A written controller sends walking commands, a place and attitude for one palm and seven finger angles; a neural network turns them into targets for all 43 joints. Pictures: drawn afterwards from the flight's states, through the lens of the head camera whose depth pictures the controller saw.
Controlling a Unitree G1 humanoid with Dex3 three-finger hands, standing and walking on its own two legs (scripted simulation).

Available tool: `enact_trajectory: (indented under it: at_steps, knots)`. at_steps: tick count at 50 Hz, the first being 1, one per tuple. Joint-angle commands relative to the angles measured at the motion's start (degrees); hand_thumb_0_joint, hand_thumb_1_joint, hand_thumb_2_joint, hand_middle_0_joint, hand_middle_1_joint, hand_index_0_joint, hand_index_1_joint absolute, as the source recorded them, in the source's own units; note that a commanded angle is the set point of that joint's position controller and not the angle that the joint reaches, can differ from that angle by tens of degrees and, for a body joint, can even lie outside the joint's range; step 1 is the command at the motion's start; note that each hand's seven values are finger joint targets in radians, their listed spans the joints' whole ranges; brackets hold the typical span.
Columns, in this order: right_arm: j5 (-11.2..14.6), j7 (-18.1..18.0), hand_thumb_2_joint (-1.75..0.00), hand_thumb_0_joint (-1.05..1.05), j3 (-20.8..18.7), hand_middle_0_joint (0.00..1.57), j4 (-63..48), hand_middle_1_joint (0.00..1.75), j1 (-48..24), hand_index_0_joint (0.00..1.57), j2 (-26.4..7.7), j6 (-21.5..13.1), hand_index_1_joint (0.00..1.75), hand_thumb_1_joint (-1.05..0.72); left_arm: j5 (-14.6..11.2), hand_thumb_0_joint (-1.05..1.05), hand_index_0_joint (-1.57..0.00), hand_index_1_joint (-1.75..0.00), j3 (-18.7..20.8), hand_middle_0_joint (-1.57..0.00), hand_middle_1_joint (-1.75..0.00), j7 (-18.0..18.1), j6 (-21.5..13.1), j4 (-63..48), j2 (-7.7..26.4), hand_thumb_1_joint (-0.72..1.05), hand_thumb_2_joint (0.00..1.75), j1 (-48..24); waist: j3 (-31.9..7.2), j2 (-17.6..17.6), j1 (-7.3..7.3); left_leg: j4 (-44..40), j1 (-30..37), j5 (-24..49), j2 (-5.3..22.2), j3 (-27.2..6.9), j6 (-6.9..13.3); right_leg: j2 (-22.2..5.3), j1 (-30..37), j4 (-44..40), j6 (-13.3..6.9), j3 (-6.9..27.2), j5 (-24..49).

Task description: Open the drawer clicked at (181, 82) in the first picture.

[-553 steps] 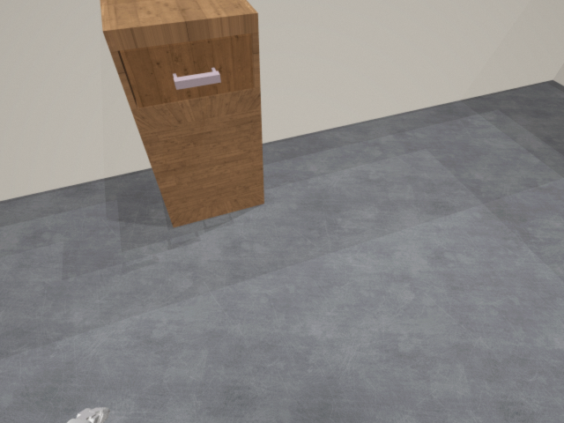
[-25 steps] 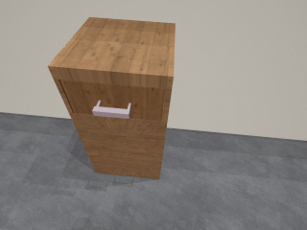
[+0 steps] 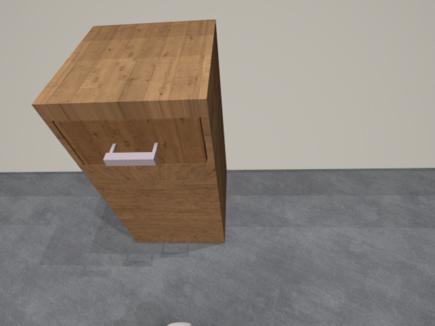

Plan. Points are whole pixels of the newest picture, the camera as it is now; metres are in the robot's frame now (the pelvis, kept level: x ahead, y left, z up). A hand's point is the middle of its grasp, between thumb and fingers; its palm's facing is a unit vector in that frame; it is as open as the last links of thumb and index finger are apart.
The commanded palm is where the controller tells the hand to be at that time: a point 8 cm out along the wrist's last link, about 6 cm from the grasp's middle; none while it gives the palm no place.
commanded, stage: come to a stop and stand still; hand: left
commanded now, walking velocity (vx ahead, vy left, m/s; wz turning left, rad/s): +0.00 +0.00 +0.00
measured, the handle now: (132, 152) +0.55 +0.28 -0.06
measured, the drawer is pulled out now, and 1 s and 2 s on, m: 0.00 0.00 0.00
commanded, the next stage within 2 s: look again from close up in 0.36 s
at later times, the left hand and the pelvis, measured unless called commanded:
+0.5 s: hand out of the picture -0.03 +0.16 -0.17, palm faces +0.06 -0.98 -0.20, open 7.3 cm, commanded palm none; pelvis -0.02 -0.01 +0.01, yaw +0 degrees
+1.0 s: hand out of the picture -0.05 +0.20 -0.17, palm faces +0.04 -0.98 -0.17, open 7.4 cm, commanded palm none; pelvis -0.03 +0.04 +0.00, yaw +0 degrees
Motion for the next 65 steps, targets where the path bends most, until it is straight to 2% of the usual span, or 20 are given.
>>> enact_trajectory:
  at_steps: [1,5,8,9,12,16,20,22,23,24,25,26,27,29,33,38,54,59,62,65]
  knots:
    - [0.2,-0.2,-0.9,0.0,0.8,0.2,-1.9,0.3,1.4,0.2,-0.6,-1.7,0.3,-0.9,-0.2,0.0,-0.2,-0.3,1.6,-0.2,-0.3,0.8,-1.7,-2.2,9.2,0.9,0.9,1.5,-3.6,-10.7,0.54,-4.0,1.9,-0.4,0.7,-0.2,-0.7,-13.0,5.2,-11.7,-7.2,10.5,34.2]
    - [0.0,-0.9,-0.9,0.0,1.9,0.2,0.7,0.3,4.8,0.2,0.2,-2.6,0.3,-0.9,-1.0,0.0,-0.2,-0.3,1.3,-0.2,-0.3,1.0,-1.8,0.5,8.6,0.9,0.9,2.5,-5.0,-8.2,0.21,-22.4,9.7,8.4,1.1,0.3,-0.7,-11.7,7.5,-10.3,-5.1,10.6,32.4]
    - [-0.3,-1.2,-0.9,0.0,2.3,0.2,2.7,0.3,6.7,0.2,-2.0,-3.4,0.3,-0.9,-1.6,0.0,-0.2,-0.3,0.5,-0.2,-0.3,0.8,-1.6,1.3,5.9,0.9,0.9,2.1,-3.8,-1.6,0.68,-27.5,15.5,24.7,6.3,-3.6,1.3,-6.1,2.8,-11.3,0.7,7.4,18.9]
    - [-0.4,-1.4,-0.9,0.0,2.5,0.2,3.1,0.3,7.0,0.2,-2.1,-3.4,0.3,-0.9,-1.5,0.0,-0.2,-0.3,0.6,-0.2,-0.3,0.8,-1.8,1.4,5.8,0.9,0.9,1.8,-3.4,-2.8,0.68,-26.4,14.7,22.7,6.3,-2.8,1.0,-5.7,3.4,-12.9,1.4,7.7,17.7]
    - [-0.3,-1.4,-0.9,0.0,3.0,0.2,4.4,0.3,7.2,0.2,-0.6,-3.3,0.3,-0.9,-1.6,0.0,-0.2,-0.3,0.5,-0.2,-0.3,0.7,-1.5,3.3,6.4,0.9,0.9,1.6,-1.4,1.6,0.94,-28.6,11.6,19.0,5.5,-2.4,0.6,-5.7,6.4,-13.7,1.4,6.9,15.0]
    - [-0.6,-1.3,-0.9,0.0,3.2,0.2,4.8,0.3,9.2,0.2,-0.1,-2.9,0.3,-0.9,-1.5,0.0,-0.2,-0.3,0.3,-0.2,-0.3,0.5,-1.3,4.1,6.0,0.9,0.9,2.2,3.3,-2.3,0.52,-30.3,10.1,11.7,3.9,-1.9,0.6,-5.6,2.7,-18.6,1.2,8.8,1.4]
    - [-0.6,-1.3,-0.9,0.0,3.3,0.2,5.0,0.3,11.8,0.2,0.5,-2.9,0.3,-0.9,-1.4,0.0,-0.2,-0.3,0.2,-0.2,-0.3,0.5,-1.4,4.4,5.3,0.9,0.9,3.4,3.2,-4.5,0.09,-30.2,10.2,11.3,3.3,-1.6,0.8,-5.7,1.7,-19.9,1.3,9.2,-1.8]
    - [-0.6,-1.3,-0.9,0.0,3.3,0.2,5.1,0.3,12.5,0.2,0.8,-3.1,0.3,-0.9,-1.4,0.0,-0.2,-0.3,0.1,-0.2,-0.3,0.5,-1.6,4.7,4.8,0.9,0.9,4.2,2.4,-3.5,0.01,-30.4,10.8,11.7,3.6,-1.6,1.0,-5.5,1.7,-19.4,1.1,8.8,-0.7]
    - [-0.2,-0.8,-0.9,0.0,2.8,0.2,1.9,0.3,7.1,0.2,-1.7,-4.9,0.3,-0.9,-0.3,0.0,-0.2,-0.3,0.0,-0.2,-0.3,3.3,-4.1,5.8,6.6,0.9,0.9,10.5,2.8,-7.3,2.23,-16.1,3.3,8.8,2.5,3.7,-1.1,-9.5,7.0,-14.3,7.7,12.1,46.1]
    - [0.2,-0.9,-0.9,0.0,3.1,0.2,-0.8,0.3,11.5,0.2,1.7,-4.1,0.3,-0.9,-0.4,0.0,-0.2,-0.3,0.7,-0.2,-0.3,3.1,-4.7,3.9,9.1,0.9,0.9,11.3,-5.6,-6.8,-0.36,-11.1,3.5,2.4,1.7,-1.2,0.4,-14.7,12.2,-12.1,5.5,15.4,50.0]
    - [0.5,-0.7,-0.9,0.0,2.9,0.2,-0.9,0.3,11.2,0.2,1.9,-4.2,0.3,-0.9,-0.3,0.0,-0.2,-0.3,0.0,-0.2,-0.3,2.8,-4.7,3.4,7.5,0.9,0.9,9.6,-7.9,-2.7,-0.95,-10.0,5.2,2.4,2.7,-1.2,0.5,-14.1,9.8,-11.7,-1.0,12.3,41.3]
    - [0.6,-0.5,-0.9,0.0,3.1,0.2,-1.4,0.3,12.9,0.2,3.0,-4.2,0.3,-0.9,-0.2,0.0,-0.2,-0.3,-0.1,-0.2,-0.3,2.4,-4.5,2.1,7.3,0.9,0.9,7.4,-8.7,-3.3,-1.98,-12.8,7.0,3.7,1.8,-0.2,0.3,-12.7,7.9,-11.8,-4.5,10.5,32.6]
    - [0.3,-0.4,-0.9,0.0,3.2,0.2,-1.2,0.3,14.7,0.2,3.3,-3.8,0.3,-0.9,-0.5,0.0,-0.2,-0.3,0.1,-0.2,-0.3,2.0,-4.1,1.5,7.2,0.9,0.9,5.7,-8.3,-2.7,-2.68,-16.4,10.6,6.2,1.3,1.1,0.7,-11.5,4.0,-12.7,-4.8,9.1,19.5]
    - [-0.4,-0.3,-0.9,0.0,3.5,0.2,-0.5,0.3,16.8,0.2,2.4,-4.2,0.3,-0.9,-0.8,0.0,-0.2,-0.3,-0.5,-0.2,-0.3,1.6,-3.6,1.9,4.8,0.9,0.9,5.4,-0.8,-3.3,-2.83,-22.4,11.8,10.8,2.3,-0.8,1.5,-7.9,-4.6,-13.0,-2.8,8.5,1.9]
    - [-0.6,-0.5,-0.9,0.0,4.1,0.2,-1.0,0.3,15.2,0.2,0.7,-4.9,0.3,-0.9,-0.9,0.0,-0.2,-0.3,-1.2,-0.2,-0.3,1.0,-2.4,2.7,2.8,0.9,0.9,7.7,4.4,3.4,-0.31,-31.1,1.3,8.0,5.9,-6.4,3.5,-2.8,-0.2,-8.2,-0.1,4.8,1.7]
    - [-0.5,-0.7,-0.9,0.0,4.3,0.2,-0.5,0.3,15.0,0.2,-0.2,-5.3,0.3,-0.9,-0.9,0.0,-0.2,-0.3,-1.7,-0.2,-0.3,0.7,-2.4,3.7,1.9,0.9,0.9,9.7,4.4,-2.3,0.44,-33.6,0.8,4.9,5.0,-6.5,3.8,-3.3,2.1,-8.0,0.4,4.8,4.5]
    - [-0.3,-1.1,-0.9,0.0,4.9,0.2,3.2,0.3,15.4,0.2,0.5,-5.8,0.3,-0.9,-0.9,0.0,-0.2,-0.3,-1.9,-0.2,-0.3,0.9,-2.5,5.5,1.1,0.9,0.9,10.6,2.2,-2.0,0.27,-32.0,7.2,16.6,4.4,-4.4,3.8,-4.6,2.7,-8.0,1.2,4.8,10.1]
    - [-0.7,-0.8,-0.9,0.0,4.3,0.2,3.2,0.3,15.6,0.2,-0.6,-4.9,0.3,-0.9,-0.1,0.0,-0.2,-0.3,-1.1,-0.2,-0.3,0.4,-2.3,5.3,1.4,0.9,0.9,10.7,5.4,-0.8,0.37,-32.9,3.7,-0.9,4.3,-5.3,5.0,-3.7,0.1,-5.3,-0.1,4.2,-2.5]
    - [-0.7,-0.5,-0.9,0.0,4.1,0.2,2.3,0.3,15.3,0.2,-0.6,-4.8,0.3,-0.9,0.1,0.0,-0.2,-0.3,-0.7,-0.2,-0.3,0.1,-2.5,4.8,1.6,0.9,0.9,11.6,7.0,-1.6,0.79,-31.4,1.8,-2.5,4.0,-5.3,5.7,-3.9,-0.5,-4.8,-0.9,5.3,-4.6]
    - [-0.7,-0.5,-0.9,0.0,4.3,0.2,1.3,0.3,14.9,0.2,0.6,-5.3,0.3,-0.9,-0.1,0.0,-0.2,-0.3,-0.1,-0.2,-0.3,0.2,-3.1,5.2,2.5,0.9,0.9,13.5,5.7,-6.5,1.13,-24.0,1.3,7.1,1.2,-1.3,4.7,-7.2,1.9,-7.3,-2.5,10.3,-0.2]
